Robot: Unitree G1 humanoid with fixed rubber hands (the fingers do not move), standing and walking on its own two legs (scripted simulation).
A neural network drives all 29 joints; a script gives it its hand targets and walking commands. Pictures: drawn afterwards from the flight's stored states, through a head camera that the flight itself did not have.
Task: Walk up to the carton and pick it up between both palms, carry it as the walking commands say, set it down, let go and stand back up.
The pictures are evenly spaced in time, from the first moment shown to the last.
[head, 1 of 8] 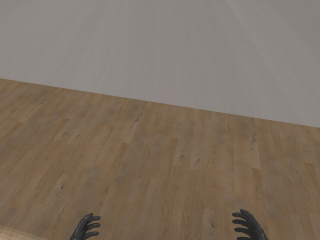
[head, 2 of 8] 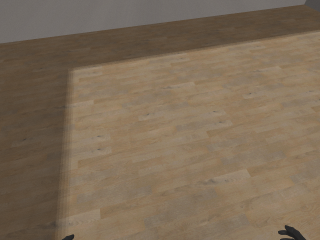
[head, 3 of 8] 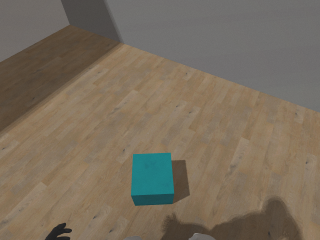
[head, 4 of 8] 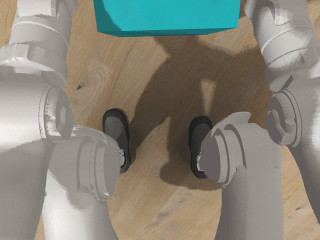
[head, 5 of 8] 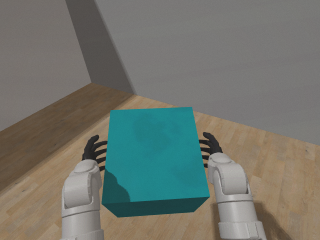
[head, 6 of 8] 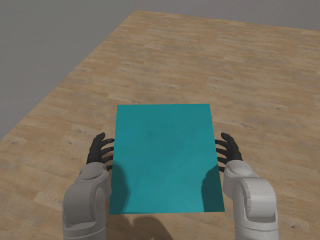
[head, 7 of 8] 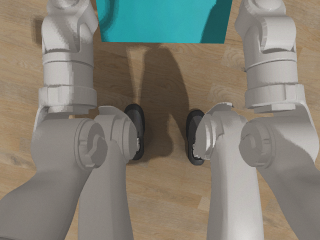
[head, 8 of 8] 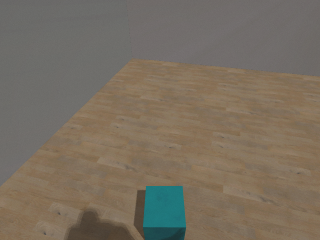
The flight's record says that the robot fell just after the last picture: no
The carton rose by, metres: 0.72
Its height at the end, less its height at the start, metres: +0.00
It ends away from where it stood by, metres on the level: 4.08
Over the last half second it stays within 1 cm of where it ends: yes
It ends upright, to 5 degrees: yes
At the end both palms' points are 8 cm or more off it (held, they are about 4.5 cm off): yes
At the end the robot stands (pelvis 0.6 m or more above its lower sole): yes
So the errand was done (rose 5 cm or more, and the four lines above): yes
